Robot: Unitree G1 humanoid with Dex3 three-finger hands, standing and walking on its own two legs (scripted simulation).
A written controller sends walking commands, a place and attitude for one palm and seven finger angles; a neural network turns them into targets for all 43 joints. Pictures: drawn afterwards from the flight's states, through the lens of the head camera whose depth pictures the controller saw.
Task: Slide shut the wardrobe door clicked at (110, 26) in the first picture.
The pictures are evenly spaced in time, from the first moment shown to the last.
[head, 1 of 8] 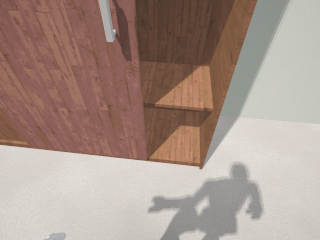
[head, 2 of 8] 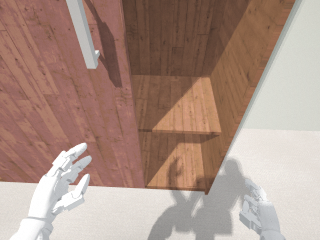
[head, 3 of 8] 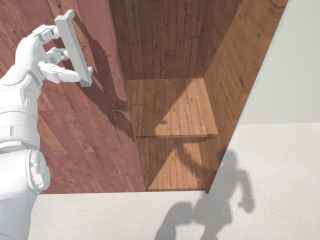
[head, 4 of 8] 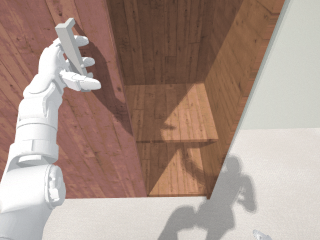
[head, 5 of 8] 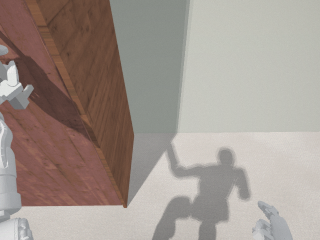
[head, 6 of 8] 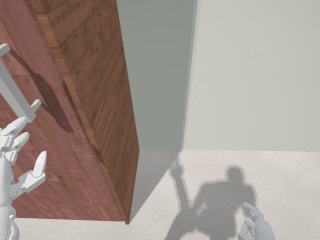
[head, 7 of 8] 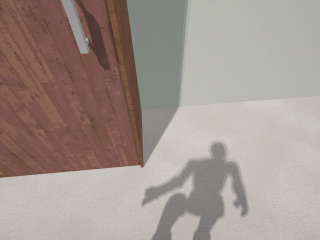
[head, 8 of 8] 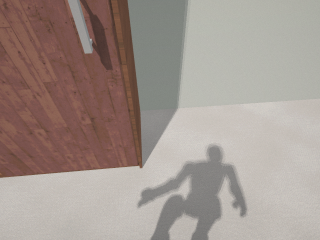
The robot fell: no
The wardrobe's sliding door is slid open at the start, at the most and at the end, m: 0.38 0.38 0.01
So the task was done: yes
